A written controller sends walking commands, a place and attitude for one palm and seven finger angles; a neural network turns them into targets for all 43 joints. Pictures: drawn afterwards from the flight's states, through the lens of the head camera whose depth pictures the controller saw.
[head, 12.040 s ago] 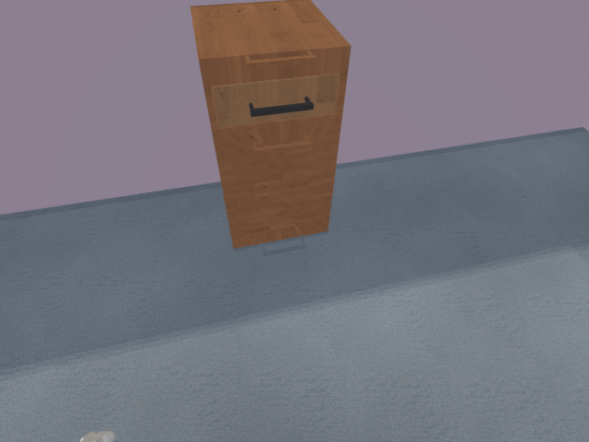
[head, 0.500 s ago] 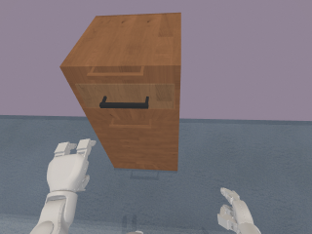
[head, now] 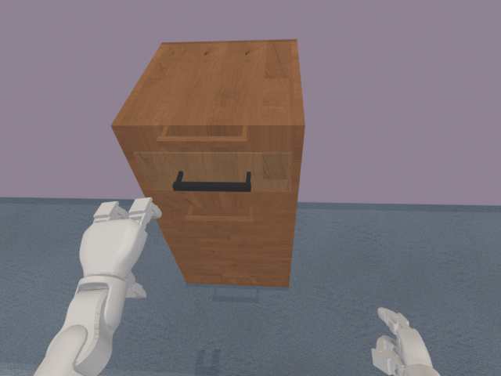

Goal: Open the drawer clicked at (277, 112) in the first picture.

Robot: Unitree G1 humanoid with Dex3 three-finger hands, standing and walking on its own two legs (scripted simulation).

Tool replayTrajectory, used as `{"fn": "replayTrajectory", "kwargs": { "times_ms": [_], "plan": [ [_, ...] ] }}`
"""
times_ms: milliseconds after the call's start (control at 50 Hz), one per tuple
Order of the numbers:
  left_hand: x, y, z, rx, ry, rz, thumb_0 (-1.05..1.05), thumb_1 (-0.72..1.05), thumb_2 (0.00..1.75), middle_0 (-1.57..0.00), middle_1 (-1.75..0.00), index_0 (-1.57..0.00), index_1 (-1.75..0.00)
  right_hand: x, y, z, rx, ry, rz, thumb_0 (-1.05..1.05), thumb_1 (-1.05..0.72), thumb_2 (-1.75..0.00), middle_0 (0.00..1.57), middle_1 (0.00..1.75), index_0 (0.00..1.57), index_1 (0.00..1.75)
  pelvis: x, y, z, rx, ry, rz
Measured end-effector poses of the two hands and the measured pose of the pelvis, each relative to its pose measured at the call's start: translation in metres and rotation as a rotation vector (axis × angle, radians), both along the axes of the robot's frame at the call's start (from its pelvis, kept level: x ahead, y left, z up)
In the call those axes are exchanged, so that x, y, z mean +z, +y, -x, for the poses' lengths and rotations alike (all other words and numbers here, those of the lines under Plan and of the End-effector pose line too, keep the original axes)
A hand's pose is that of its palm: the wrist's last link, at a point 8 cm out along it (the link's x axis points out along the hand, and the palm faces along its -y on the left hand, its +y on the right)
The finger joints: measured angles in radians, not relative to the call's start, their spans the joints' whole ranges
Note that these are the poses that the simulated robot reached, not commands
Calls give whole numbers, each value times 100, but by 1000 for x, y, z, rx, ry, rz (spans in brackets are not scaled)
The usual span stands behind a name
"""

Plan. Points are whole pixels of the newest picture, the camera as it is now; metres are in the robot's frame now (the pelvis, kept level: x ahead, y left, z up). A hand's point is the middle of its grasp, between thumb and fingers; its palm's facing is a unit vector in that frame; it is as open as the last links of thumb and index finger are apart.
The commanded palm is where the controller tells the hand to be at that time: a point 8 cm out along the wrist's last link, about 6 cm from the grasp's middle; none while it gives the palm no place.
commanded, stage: raise the hand with hooked fingers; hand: left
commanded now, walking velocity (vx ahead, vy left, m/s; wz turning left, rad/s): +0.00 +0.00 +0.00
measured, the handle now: (213, 181) +0.56 +0.17 -0.07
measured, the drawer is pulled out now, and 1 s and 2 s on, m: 0.00 0.00 0.00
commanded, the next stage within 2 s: move the hooked fingers above the handle in 0.70 s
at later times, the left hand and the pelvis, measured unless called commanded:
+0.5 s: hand (135, 220) +0.32 +0.23 +0.09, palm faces +0.00 -0.08 -1.00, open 13.8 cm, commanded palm +0.29 +0.23 +0.14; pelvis +0.02 -0.01 +0.01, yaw +1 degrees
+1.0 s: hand (149, 221) +0.33 +0.21 +0.07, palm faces -0.01 -0.07 -1.00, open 13.8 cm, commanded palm +0.32 +0.22 +0.13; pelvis +0.02 -0.02 +0.01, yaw +1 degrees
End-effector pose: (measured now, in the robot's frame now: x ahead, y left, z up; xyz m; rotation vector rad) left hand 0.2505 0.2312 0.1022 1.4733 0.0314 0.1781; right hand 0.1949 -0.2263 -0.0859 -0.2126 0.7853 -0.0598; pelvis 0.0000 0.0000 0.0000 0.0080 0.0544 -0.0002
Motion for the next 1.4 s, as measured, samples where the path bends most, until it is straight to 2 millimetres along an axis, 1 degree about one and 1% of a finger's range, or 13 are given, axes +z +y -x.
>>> {"fn": "replayTrajectory", "kwargs": {
  "times_ms": [100, 180, 280, 380, 540, 640, 720, 840, 940, 1020, 1080, 1160, 1400],
  "plan": [
    [12, 4, -13, 0, 27, -13, 0, -40, 34, -31, -114, -31, -114, 8, 23, -17, 51, -20, -35, 1, -90, -90, 20, 30, 20, 30, 5, 0, -4, 5, -15, 1],
    [23, 8, -22, -4, 40, -25, 0, -45, 32, -32, -118, -32, -117, 8, 31, -22, 78, -7, -47, 1, -90, -90, 20, 30, 20, 30, 8, -1, -7, 12, -21, 4],
    [38, 10, -34, -14, 43, -38, 0, -48, 31, -32, -119, -32, -119, 3, 27, -19, 81, 35, -45, 1, -90, -90, 20, 30, 21, 30, 11, -4, -11, 20, -22, 5],
    [47, 10, -46, -24, 59, -36, 0, -49, 30, -32, -120, -32, -119, -3, 11, -10, 54, 81, -31, 1, -90, -90, 20, 30, 21, 30, 13, -8, -15, 22, -17, 4],
    [35, -6, -48, -79, 97, -9, 0, -49, 30, -32, -120, -32, -119, -8, -20, 5, -3, 127, 6, 1, -90, -90, 20, 30, 20, 30, 14, -14, -18, 12, 0, 1],
    [32, -12, -46, -90, 60, -17, 0, -49, 30, -32, -120, -32, -120, -10, -31, 7, -23, 137, 18, 1, -90, -90, 20, 30, 20, 30, 13, -18, -19, 12, 8, -2],
    [34, -11, -48, -54, 41, -23, 0, -49, 30, -32, -120, -32, -120, -10, -32, 3, -28, 130, 7, 1, -90, -90, 20, 30, 20, 30, 13, -21, -19, 13, 9, -3],
    [37, -12, -50, -31, 57, -21, 0, -49, 30, -32, -120, -32, -120, -7, -25, -8, -15, 93, -16, 1, -90, -90, 20, 30, 20, 30, 13, -23, -20, 15, 4, -5],
    [29, -14, -55, -43, 94, -21, 0, -49, 30, -32, -120, -32, -120, -5, -18, -15, 2, 70, -18, 1, -90, -90, 20, 30, 20, 30, 12, -23, -19, 18, 7, -5],
    [21, -15, -62, -62, 105, -22, 0, -49, 30, -32, -120, -32, -120, -5, -17, -14, 3, 70, -11, 1, -90, -90, 20, 30, 20, 30, 10, -23, -17, 22, 18, -4],
    [16, -16, -70, -73, 101, -27, 0, -49, 30, -32, -120, -32, -120, -7, -18, -8, -6, 84, -3, 1, -90, -90, 20, 30, 20, 30, 9, -23, -16, 24, 29, -2],
    [11, -17, -84, -85, 94, -37, 0, -49, 30, -32, -120, -32, -120, -14, -23, 5, -30, 120, 7, 1, -90, -90, 20, 30, 20, 30, 6, -20, -16, 25, 47, 0],
    [-6, -25, -124, -104, 109, -45, 0, -49, 30, -32, -120, -32, -120, -31, -39, 67, -149, 269, 26, 1, -90, -90, 20, 30, 20, 30, 2, -13, -16, 4, 98, 2]
  ]
}}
